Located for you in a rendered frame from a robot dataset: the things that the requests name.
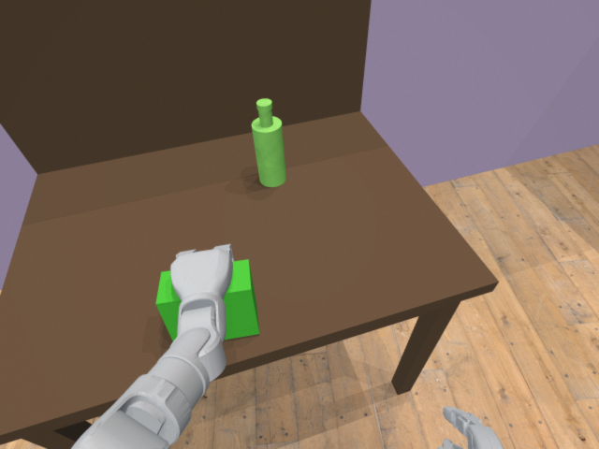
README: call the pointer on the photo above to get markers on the sponge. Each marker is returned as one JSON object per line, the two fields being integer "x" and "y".
{"x": 240, "y": 300}

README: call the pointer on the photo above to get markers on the table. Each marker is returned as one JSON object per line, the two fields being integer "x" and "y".
{"x": 137, "y": 117}

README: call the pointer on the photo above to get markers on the robot left upper arm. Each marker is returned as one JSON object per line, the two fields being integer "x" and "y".
{"x": 121, "y": 431}

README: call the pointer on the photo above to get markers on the right robot hand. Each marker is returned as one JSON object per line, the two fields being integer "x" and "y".
{"x": 479, "y": 437}

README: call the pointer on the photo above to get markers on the left robot hand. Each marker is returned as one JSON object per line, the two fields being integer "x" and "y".
{"x": 204, "y": 272}

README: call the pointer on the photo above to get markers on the left robot forearm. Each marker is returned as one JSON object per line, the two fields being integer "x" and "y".
{"x": 163, "y": 399}

